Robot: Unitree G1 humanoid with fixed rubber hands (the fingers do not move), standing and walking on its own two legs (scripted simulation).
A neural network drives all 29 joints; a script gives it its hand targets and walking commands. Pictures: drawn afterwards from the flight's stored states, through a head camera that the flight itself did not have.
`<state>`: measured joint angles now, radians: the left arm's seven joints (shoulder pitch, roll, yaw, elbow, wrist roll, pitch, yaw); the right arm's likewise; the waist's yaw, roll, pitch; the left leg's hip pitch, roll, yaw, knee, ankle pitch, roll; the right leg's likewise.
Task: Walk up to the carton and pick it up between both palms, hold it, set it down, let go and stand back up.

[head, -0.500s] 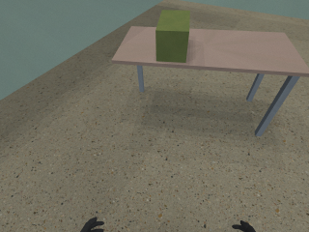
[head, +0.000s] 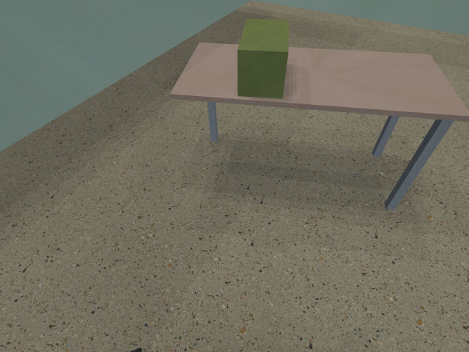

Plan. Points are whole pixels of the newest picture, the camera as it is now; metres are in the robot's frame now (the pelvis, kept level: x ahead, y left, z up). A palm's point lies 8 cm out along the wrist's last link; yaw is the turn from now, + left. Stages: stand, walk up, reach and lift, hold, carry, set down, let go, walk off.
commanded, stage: stand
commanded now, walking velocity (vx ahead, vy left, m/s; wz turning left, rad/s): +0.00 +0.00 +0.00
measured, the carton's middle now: (263, 57) +1.20 -0.07 -0.05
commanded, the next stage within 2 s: walk up in 1.34 s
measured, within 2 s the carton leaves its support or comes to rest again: neither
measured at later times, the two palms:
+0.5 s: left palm out of the picture +0.07 +0.23 -0.12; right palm out of the picture +0.07 -0.22 -0.12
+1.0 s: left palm out of the picture +0.00 +0.23 -0.13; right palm out of the picture +0.00 -0.19 -0.13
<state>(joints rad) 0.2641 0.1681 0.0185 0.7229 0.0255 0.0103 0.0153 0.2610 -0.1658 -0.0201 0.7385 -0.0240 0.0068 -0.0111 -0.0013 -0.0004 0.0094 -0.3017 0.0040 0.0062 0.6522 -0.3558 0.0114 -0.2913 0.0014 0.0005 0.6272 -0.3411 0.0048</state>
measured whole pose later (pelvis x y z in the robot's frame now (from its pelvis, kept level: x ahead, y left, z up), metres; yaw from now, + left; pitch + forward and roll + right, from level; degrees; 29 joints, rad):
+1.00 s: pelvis +0.01 +0.02 +0.02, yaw +0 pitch -2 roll +0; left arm 0.30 0.13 0.01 1.11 0.01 0.00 0.04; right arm 0.29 -0.12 -0.02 1.12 -0.01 -0.01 -0.04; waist 0.00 0.00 0.05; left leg -0.15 -0.02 0.02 0.47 -0.28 0.04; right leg -0.14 -0.02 0.01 0.44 -0.26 0.03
